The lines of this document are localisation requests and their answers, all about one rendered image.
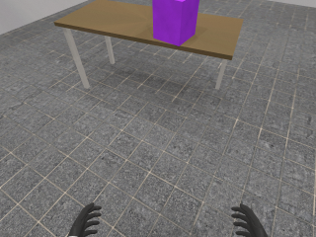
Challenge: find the right robot hand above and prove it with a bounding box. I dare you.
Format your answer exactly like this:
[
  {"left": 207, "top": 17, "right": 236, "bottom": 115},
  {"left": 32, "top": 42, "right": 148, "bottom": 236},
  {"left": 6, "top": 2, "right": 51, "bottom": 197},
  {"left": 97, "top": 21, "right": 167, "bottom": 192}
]
[{"left": 231, "top": 203, "right": 268, "bottom": 237}]

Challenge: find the table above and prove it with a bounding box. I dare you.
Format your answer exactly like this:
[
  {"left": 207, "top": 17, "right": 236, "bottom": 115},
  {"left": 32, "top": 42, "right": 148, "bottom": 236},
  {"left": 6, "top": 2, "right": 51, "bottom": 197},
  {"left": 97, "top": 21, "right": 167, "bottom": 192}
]
[{"left": 54, "top": 0, "right": 244, "bottom": 90}]

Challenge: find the left robot hand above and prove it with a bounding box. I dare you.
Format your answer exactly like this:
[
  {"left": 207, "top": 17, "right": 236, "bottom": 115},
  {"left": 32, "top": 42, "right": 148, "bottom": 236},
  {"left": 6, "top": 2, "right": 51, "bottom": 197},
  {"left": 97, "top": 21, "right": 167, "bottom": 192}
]
[{"left": 67, "top": 202, "right": 102, "bottom": 237}]

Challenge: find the carton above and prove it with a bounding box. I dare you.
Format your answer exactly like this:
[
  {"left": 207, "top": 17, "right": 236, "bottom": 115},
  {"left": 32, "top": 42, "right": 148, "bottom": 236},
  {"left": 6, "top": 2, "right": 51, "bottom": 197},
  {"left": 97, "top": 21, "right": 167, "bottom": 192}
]
[{"left": 152, "top": 0, "right": 199, "bottom": 46}]

